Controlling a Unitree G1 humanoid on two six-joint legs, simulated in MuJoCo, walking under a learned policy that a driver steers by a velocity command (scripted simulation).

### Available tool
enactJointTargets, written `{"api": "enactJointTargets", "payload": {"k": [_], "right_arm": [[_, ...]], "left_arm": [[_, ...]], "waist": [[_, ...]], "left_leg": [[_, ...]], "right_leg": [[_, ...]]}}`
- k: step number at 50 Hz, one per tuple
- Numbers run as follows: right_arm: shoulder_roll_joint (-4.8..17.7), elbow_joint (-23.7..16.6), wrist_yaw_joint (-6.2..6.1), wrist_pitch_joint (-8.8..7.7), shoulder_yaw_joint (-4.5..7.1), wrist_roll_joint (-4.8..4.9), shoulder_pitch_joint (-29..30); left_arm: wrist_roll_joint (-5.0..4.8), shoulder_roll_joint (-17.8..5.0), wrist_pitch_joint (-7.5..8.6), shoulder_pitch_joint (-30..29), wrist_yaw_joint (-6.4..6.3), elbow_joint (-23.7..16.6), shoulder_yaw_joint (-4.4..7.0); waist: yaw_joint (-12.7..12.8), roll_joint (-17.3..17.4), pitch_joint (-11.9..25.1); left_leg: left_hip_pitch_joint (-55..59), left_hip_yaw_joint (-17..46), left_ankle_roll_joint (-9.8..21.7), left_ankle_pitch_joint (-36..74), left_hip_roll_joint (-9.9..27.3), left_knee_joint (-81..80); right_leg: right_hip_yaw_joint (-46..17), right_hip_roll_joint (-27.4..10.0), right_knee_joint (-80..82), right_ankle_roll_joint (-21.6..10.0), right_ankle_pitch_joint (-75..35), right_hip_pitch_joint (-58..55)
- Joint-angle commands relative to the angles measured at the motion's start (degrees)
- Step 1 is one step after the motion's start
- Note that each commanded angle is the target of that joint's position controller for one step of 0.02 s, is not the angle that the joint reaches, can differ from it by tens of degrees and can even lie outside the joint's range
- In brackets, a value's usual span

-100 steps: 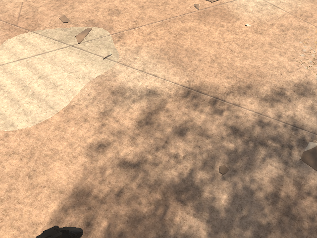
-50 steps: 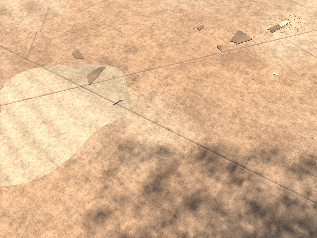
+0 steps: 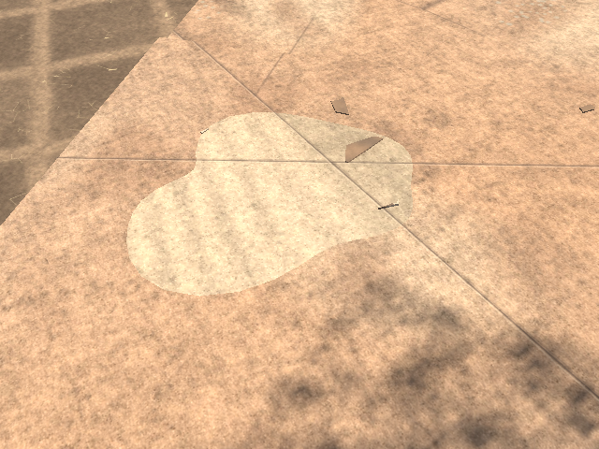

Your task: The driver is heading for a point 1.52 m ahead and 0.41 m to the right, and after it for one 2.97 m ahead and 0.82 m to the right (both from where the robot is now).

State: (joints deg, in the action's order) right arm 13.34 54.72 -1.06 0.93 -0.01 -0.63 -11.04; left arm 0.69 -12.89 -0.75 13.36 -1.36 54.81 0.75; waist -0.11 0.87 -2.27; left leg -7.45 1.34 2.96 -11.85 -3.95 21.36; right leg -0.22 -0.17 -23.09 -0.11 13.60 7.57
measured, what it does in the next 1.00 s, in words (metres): stands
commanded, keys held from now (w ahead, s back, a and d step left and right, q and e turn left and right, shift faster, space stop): no key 1.00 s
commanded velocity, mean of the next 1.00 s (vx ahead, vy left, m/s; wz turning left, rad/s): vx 0.00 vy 0.00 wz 0.01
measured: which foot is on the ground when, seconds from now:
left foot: down 0.00-1.00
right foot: down 0.00-1.00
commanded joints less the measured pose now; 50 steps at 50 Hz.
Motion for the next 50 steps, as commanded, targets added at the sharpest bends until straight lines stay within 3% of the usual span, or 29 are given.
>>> {"api": "enactJointTargets", "payload": {"k": [1,9,20,50], "right_arm": [[6.32,0.2,-0.2,-0.66,1.44,0.0,-1.02],[4.88,5.55,-0.74,-0.73,0.78,0.05,-2.85],[3.49,9.71,-1.19,-0.77,0.02,0.08,-5.41],[-0.55,12.87,-1.79,-0.94,-0.44,0.1,-9.5]], "left_arm": [[-0.19,-6.38,0.98,1.01,-0.38,0.09,1.03],[-0.12,-5.33,1.08,1.06,-0.61,3.83,0.42],[-0.18,-3.4,1.25,2.66,-0.77,7.62,-0.51],[-0.15,0.09,1.5,7.63,-1.27,10.87,-0.97]], "waist": [[-0.05,-4.51,0.25],[0.09,-1.19,-0.65],[-0.15,-1.28,-1.0],[0.04,-0.9,-2.05]], "left_leg": [[-0.28,6.72,0.83,6.27,7.2,-3.8],[-1.31,6.27,-0.17,5.34,7.17,-4.67],[-1.29,5.76,-0.48,5.81,7.64,-3.89],[-2.3,4.89,-0.91,6.08,8.01,-2.31]], "right_leg": [[-6.02,-5.66,5.4,-1.99,-8.25,0.21],[-6.22,-5.55,5.89,-2.83,-6.41,0.38],[-6.15,-4.94,6.05,-3.05,-6.6,1.39],[-6.16,-4.25,5.22,-3.45,-7.72,2.21]]}}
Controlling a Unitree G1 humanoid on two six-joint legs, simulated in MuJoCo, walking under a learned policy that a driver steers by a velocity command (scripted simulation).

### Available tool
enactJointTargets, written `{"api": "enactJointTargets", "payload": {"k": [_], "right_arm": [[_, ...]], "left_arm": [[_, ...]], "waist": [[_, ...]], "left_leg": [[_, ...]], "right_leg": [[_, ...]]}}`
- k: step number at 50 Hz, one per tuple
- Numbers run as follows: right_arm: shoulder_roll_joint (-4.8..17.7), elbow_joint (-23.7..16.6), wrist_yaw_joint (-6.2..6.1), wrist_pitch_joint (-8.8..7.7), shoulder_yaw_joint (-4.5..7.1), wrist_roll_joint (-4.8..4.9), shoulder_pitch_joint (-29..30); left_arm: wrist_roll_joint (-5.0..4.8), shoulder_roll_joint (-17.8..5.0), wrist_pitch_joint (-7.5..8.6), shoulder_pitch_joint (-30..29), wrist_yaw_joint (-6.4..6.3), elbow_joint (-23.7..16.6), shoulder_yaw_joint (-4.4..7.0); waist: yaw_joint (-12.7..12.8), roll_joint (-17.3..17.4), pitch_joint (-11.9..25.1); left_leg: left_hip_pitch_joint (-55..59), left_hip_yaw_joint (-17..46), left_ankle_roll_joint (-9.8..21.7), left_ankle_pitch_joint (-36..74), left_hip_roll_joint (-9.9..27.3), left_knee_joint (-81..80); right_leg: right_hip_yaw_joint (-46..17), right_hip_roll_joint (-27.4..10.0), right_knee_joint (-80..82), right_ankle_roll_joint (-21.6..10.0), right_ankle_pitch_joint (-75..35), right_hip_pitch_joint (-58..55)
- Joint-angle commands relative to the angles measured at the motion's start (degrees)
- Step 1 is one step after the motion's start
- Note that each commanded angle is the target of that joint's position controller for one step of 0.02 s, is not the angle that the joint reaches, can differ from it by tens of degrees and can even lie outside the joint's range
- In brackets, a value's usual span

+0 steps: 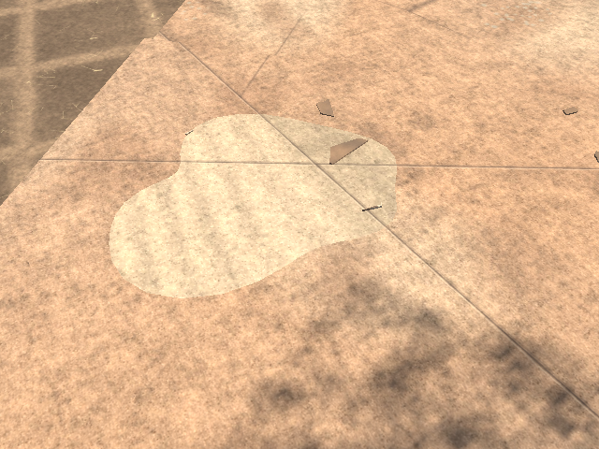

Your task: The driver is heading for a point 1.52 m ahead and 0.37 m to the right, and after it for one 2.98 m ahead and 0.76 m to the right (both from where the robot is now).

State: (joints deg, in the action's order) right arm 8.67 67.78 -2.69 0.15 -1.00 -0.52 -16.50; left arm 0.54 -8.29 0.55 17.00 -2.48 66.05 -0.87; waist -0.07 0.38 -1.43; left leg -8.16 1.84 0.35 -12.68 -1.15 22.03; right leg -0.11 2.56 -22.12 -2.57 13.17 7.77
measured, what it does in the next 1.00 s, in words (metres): walks ahead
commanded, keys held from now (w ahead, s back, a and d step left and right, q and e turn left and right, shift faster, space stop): no key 0.28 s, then w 0.60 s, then w+e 0.12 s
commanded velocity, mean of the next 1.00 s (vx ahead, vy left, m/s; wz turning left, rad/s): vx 0.25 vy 0.00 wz -0.02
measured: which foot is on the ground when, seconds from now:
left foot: down 0.00-1.00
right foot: down 0.00-0.60, up 0.62-1.00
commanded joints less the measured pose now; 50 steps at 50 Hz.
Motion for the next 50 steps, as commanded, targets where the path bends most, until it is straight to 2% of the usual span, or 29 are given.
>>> {"api": "enactJointTargets", "payload": {"k": [1,14,15,17,18,20,21,22,24,26,27,28,29,30,31,32,33,34,35,37,40,44,47,49,50], "right_arm": [[4.04,-0.17,-0.16,-0.16,0.55,-0.01,-4.16],[3.16,-0.03,-0.27,-0.21,0.64,-0.01,-5.41],[2.78,0.11,-0.25,-0.19,0.54,-0.1,-5.84],[3.39,-0.49,-0.11,-0.03,0.97,-0.43,-5.66],[3.38,-1.2,0.13,0.06,1.17,-0.72,-5.22],[1.92,-3.57,0.9,-0.17,1.05,-1.75,-2.46],[1.27,-4.79,1.25,-0.68,0.92,-2.26,-1.13],[1.66,-5.98,1.55,-1.3,1.08,-2.2,0.26],[2.68,-7.63,2.25,-2.51,1.62,-1.75,1.16],[2.55,-8.43,2.8,-3.5,1.96,-1.08,0.25],[2.05,-8.07,2.88,-3.79,2.1,-0.74,-1.76],[1.14,-6.59,2.83,-3.98,2.21,-0.42,-6.27],[1.53,-4.56,2.59,-4.01,2.71,-0.27,-11.47],[3.91,-3.37,2.11,-4.34,3.52,-0.78,-16.86],[10.18,-2.96,1.67,-4.55,5.0,-1.03,-23.77],[10.84,-1.95,1.69,-3.65,5.36,-0.75,-23.92],[8.55,-4.16,1.9,-3.61,4.74,-0.84,-17.45],[7.71,-5.77,2.2,-4.18,4.45,-0.67,-13.22],[6.85,-6.69,2.21,-4.78,4.13,-0.55,-11.05],[4.74,-6.12,1.95,-5.75,3.31,-0.48,-12.16],[4.27,-4.21,1.78,-6.23,2.72,-0.36,-17.07],[4.08,-4.18,1.56,-6.35,2.02,-0.54,-17.99],[5.41,-3.88,1.1,-6.69,2.16,-0.72,-18.11],[6.38,-3.67,0.76,-7.09,2.39,-0.82,-17.34],[7.1,-3.7,0.46,-7.17,2.65,-0.81,-16.64]], "left_arm": [[0.0,-4.44,0.21,4.09,-0.16,-0.36,0.66],[-0.01,-3.68,0.32,5.18,-0.25,-0.27,0.77],[0.05,-3.46,0.29,5.64,-0.22,-0.16,0.72],[0.08,-5.53,-0.16,6.01,-0.17,-0.4,1.64],[0.1,-6.76,-0.52,6.85,-0.07,-0.49,2.28],[0.24,-8.31,-0.94,11.06,0.14,-0.06,3.32],[0.38,-8.51,-0.85,12.16,0.21,0.14,3.71],[0.65,-8.29,-0.56,12.08,0.33,-0.1,3.89],[1.16,-8.89,0.38,10.77,0.6,-1.06,4.38],[0.74,-8.97,1.19,8.38,0.78,-2.01,4.61],[0.35,-8.85,1.44,6.66,0.86,-2.59,4.67],[-0.15,-8.83,1.53,4.57,0.92,-3.26,4.75],[-0.07,-8.22,1.72,3.78,1.02,-3.79,4.67],[0.31,-6.03,2.38,2.59,1.27,-4.85,4.02],[-0.03,-1.08,3.08,1.76,1.93,-7.22,2.61],[1.85,-5.73,3.02,0.92,2.44,-8.11,3.72],[2.41,-6.05,3.14,-0.65,3.1,-8.48,3.85],[1.93,-4.61,3.55,-0.89,3.62,-8.32,3.52],[1.52,-4.12,3.84,-0.41,3.97,-7.94,3.53],[1.65,-4.88,3.37,-0.19,4.4,-7.56,3.95],[1.38,-4.47,2.39,-4.16,4.36,-9.24,4.08],[0.88,-3.28,2.06,-16.1,4.37,-14.11,3.2],[0.27,-2.95,2.01,-19.85,4.27,-15.73,2.5],[0.23,-4.57,2.11,-17.58,3.85,-15.63,2.95],[0.26,-5.66,2.34,-14.12,3.57,-14.77,3.43]], "waist": [[0.01,-0.41,-2.92],[0.03,-0.37,-3.26],[0.13,-0.52,-2.11],[0.45,-2.42,-3.37],[0.91,-4.24,-4.57],[2.97,-7.88,-8.42],[3.42,-8.75,-10.1],[3.4,-8.0,-10.88],[2.5,-5.92,-9.67],[0.74,-5.73,-8.46],[-0.79,-5.55,-7.69],[-3.14,-4.91,-6.9],[-4.93,-3.09,-6.04],[-7.01,2.61,-4.71],[-8.69,16.51,-1.05],[-6.87,12.86,-4.98],[-3.61,5.42,-9.49],[-1.9,2.63,-10.07],[-0.54,1.78,-9.09],[0.16,2.09,-6.44],[-0.17,3.85,-4.94],[-1.75,4.63,-7.1],[-2.06,5.94,-7.27],[-0.15,6.13,-5.32],[1.65,6.29,-3.11]], "left_leg": [[-1.61,4.37,1.69,6.91,5.22,-2.95],[-1.73,4.18,1.55,6.94,5.31,-2.62],[-1.35,3.91,1.64,3.49,4.82,-2.92],[-3.76,1.8,2.38,-7.28,2.06,0.35],[-6.98,0.29,2.98,-14.09,0.26,3.83],[-16.24,-3.03,3.34,-17.51,-1.6,13.01],[-18.16,-4.52,3.34,-14.69,-0.13,17.59],[-19.72,-4.11,3.43,-13.52,1.43,20.92],[-21.95,-2.95,3.67,-14.71,2.96,23.7],[-16.93,-3.91,3.93,-12.86,2.76,17.86],[-10.99,-5.25,4.09,-9.74,1.71,13.02],[-1.82,-7.27,4.2,-4.83,-0.01,6.89],[7.21,-7.84,3.98,-3.9,-1.93,3.25],[15.4,0.35,4.43,-8.51,3.54,-1.69],[20.57,25.22,8.3,-27.3,18.68,-13.8],[14.52,35.1,12.02,-34.27,23.42,-16.48],[9.0,31.59,12.12,-32.41,22.06,-16.26],[6.13,25.75,11.24,-24.64,19.51,-16.54],[5.6,20.38,10.12,-16.15,17.0,-16.99],[7.87,12.3,8.75,-0.68,13.61,-16.09],[10.86,5.91,8.38,19.85,12.01,-13.23],[8.19,1.89,8.25,30.21,10.27,-13.34],[8.05,-2.1,7.61,36.4,10.71,-13.54],[10.47,-4.51,6.75,49.94,12.02,-9.2],[11.99,-5.69,6.21,57.26,12.53,-4.36]], "right_leg": [[-6.27,-6.98,4.24,-1.0,-7.32,2.01],[-6.3,-6.91,4.13,-1.12,-7.75,2.02],[-6.36,-6.52,4.94,-1.22,-2.71,1.6],[-7.81,-5.86,5.98,-2.64,12.18,2.97],[-10.12,-6.63,6.85,-4.28,22.17,3.7],[-19.79,-13.07,12.12,-8.61,36.17,3.17],[-24.47,-17.03,14.26,-10.91,37.52,4.15],[-26.7,-19.02,15.69,-12.27,35.32,5.05],[-25.61,-19.48,15.63,-12.64,28.06,3.22],[-20.39,-17.16,13.64,-11.01,21.84,4.92],[-17.04,-15.2,12.07,-9.89,19.47,7.74],[-13.51,-12.88,9.2,-8.77,18.7,12.71],[-10.86,-10.38,4.49,-7.78,18.22,17.89],[-6.04,-6.7,-5.89,-6.0,15.89,24.23],[3.47,0.4,-25.71,-3.09,15.73,32.06],[2.05,-0.71,-36.79,-3.59,18.25,36.38],[-0.22,-4.1,-41.42,-3.95,12.67,37.41],[-1.12,-5.62,-41.5,-3.6,7.27,36.17],[-1.06,-6.61,-40.26,-2.92,3.24,34.09],[0.83,-6.6,-39.11,-1.58,-0.62,32.64],[3.51,-5.72,-37.96,-0.53,-2.62,34.99],[6.85,-4.0,-25.73,0.08,-6.5,33.4],[9.53,-1.84,-15.57,-1.88,-8.74,26.21],[10.11,0.19,-13.26,-4.52,-7.97,20.26],[10.27,1.69,-13.15,-5.89,-6.66,16.4]]}}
